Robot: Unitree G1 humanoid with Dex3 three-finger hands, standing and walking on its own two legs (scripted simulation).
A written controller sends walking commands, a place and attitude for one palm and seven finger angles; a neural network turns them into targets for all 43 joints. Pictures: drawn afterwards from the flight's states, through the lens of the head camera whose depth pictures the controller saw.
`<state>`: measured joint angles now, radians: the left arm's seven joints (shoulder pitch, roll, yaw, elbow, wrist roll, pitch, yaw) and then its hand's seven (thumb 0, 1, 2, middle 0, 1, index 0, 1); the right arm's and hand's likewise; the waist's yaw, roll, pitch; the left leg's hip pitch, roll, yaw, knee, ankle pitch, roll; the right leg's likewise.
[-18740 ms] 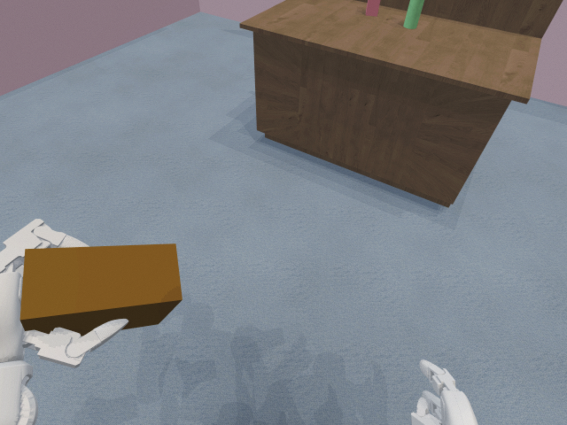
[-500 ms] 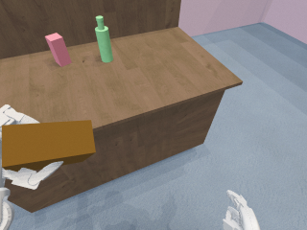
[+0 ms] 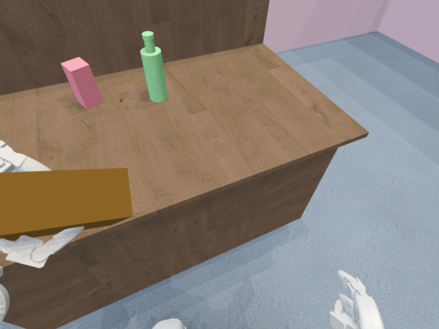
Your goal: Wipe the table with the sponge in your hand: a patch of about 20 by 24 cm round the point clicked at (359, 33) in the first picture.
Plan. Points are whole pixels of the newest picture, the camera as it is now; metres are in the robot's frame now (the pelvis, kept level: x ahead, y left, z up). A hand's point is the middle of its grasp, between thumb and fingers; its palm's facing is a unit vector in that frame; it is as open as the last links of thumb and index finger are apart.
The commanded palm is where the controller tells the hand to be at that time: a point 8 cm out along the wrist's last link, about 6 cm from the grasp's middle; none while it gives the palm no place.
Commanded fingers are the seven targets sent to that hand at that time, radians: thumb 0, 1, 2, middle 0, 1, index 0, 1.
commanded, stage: shuffle to correct the standing spot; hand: left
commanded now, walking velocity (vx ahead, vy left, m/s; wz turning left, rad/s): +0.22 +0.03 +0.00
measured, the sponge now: (84, 203) +0.24 +0.20 +0.17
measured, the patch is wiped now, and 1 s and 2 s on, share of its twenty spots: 0.00 0.00 0.00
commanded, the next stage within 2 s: come to a stop and stand still in 0.76 s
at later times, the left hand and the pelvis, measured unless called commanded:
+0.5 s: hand (46, 152) +0.32 +0.29 +0.18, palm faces +0.44 -0.82 -0.36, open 9.9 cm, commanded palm +0.26 +0.32 +0.20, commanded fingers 0.00 0.10 1.30 -1.20 -1.60 -1.20 -1.60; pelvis +0.09 +0.04 +0.01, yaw -1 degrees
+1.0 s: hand (74, 134) +0.36 +0.27 +0.17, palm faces +0.38 -0.87 -0.33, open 9.9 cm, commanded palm +0.30 +0.32 +0.20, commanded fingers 0.00 0.10 1.30 -1.20 -1.60 -1.20 -1.60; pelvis +0.15 +0.03 +0.02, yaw +1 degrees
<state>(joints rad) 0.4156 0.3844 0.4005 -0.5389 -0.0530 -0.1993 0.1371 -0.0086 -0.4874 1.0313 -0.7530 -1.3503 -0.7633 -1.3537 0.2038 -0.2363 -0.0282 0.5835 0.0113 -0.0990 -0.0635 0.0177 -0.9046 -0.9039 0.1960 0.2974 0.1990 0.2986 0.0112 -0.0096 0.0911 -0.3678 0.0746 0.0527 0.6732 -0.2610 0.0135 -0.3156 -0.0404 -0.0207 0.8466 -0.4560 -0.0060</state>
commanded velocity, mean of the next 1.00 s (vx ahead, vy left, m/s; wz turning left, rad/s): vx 0.15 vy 0.00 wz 0.00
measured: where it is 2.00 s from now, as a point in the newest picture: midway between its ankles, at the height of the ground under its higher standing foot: outside the picture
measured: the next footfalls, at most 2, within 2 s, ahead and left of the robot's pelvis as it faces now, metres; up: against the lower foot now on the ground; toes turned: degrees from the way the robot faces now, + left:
right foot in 0.16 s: +0.11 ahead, -0.08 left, +0.00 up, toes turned -5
left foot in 0.42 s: +0.20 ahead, +0.15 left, +0.00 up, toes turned +3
